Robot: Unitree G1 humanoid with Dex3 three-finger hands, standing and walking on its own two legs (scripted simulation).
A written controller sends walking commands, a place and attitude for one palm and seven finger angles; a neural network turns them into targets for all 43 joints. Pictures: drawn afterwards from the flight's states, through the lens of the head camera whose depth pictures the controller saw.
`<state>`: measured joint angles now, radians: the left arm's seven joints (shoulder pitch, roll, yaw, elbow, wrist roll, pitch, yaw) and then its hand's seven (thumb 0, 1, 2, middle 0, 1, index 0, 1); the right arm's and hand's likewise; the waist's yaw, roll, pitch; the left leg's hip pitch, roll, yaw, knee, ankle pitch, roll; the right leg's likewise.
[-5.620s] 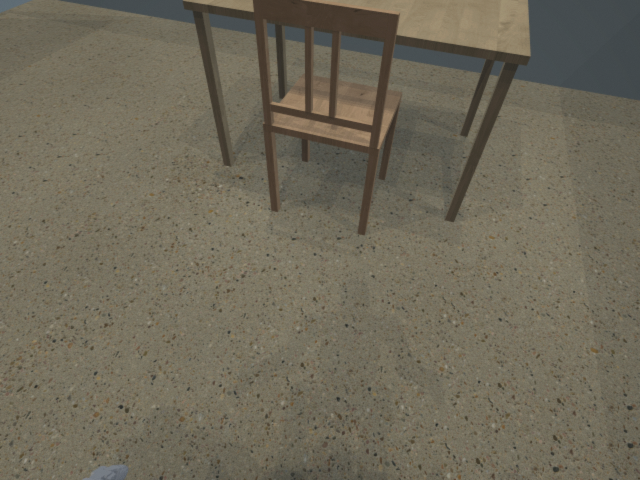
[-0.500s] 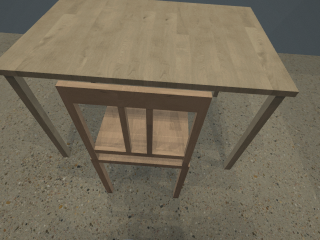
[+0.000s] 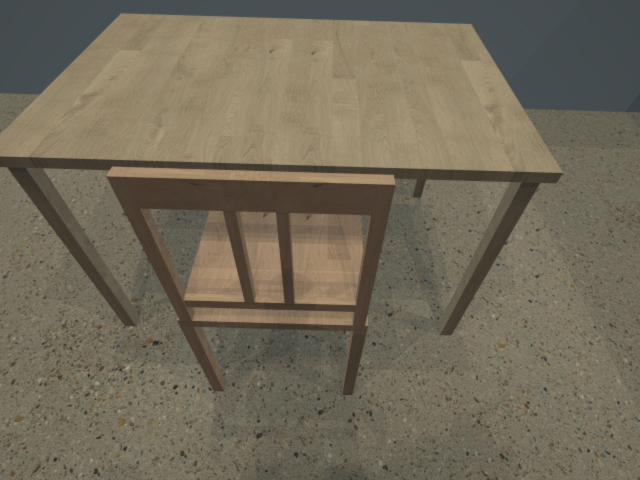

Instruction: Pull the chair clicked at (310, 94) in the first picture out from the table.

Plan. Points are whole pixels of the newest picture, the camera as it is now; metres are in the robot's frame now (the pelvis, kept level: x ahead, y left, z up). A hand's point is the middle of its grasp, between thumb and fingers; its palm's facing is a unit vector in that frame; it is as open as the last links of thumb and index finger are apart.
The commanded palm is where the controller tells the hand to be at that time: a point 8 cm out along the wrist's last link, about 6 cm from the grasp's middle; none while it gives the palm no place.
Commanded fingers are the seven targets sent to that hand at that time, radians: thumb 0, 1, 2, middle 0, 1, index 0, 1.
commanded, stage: come to a stop and stand still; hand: left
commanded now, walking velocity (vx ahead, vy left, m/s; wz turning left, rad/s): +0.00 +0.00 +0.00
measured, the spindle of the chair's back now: (241, 259) +0.50 +0.18 -0.10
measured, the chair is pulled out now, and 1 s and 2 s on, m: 0.00 0.00 0.00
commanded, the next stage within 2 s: look again from close up in 0.90 s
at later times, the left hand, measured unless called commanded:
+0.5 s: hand out of the picture -0.01 +0.08 -0.18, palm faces +0.06 -0.99 -0.13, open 7.4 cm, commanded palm none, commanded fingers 0.00 0.90 0.90 -0.20 -0.30 -0.20 -0.30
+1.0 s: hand out of the picture +0.02 +0.12 -0.18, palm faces +0.06 -0.98 -0.18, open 7.4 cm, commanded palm none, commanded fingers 0.00 0.90 0.90 -0.20 -0.30 -0.20 -0.30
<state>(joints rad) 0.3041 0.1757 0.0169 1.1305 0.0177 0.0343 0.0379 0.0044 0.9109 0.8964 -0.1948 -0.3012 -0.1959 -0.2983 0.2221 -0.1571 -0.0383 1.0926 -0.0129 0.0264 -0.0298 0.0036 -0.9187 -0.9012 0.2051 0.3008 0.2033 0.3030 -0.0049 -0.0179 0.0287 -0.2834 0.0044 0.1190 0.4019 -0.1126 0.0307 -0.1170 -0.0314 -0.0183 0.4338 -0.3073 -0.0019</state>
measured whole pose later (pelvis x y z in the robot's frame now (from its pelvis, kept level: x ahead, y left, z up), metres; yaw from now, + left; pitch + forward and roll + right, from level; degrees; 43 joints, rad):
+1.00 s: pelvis +0.05 -0.04 +0.00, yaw +0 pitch -1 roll +1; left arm 0.32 0.13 0.00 1.15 0.01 0.00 0.05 0.00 0.91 0.90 -0.20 -0.30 -0.20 -0.30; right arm 0.20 -0.15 0.00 1.13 -0.01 0.01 -0.06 0.01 -0.92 -0.90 0.20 0.30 0.20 0.30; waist 0.01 -0.02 0.05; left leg -0.21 0.05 0.07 0.44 -0.21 -0.04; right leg 0.01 0.03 -0.04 0.38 -0.37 -0.05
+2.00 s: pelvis +0.04 +0.01 +0.00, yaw -1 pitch +1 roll +1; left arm 0.54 0.18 -0.01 0.51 -0.07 0.05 0.14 0.05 0.96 0.89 -0.20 -0.30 -0.20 -0.30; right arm 0.34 -0.16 0.01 0.94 0.03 -0.16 -0.05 0.02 -0.93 -0.90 0.21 0.30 0.20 0.30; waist 0.00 -0.04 0.00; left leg -0.30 -0.05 0.08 0.50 -0.22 0.06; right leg -0.21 -0.04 0.00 0.57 -0.36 0.00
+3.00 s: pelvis +0.00 -0.01 -0.09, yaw +0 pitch +16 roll -3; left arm 0.40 0.23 0.16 0.04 -0.27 -0.46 -0.21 0.00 -0.18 0.43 -0.09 -0.13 -0.09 -0.13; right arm 0.22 -0.25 -0.05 0.59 0.02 -0.18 -0.07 0.02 -0.90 -0.90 0.20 0.30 0.20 0.30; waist -0.03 0.02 -0.14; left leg -1.00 0.03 0.01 1.14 -0.43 0.04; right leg -0.83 0.03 -0.08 1.12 -0.58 -0.02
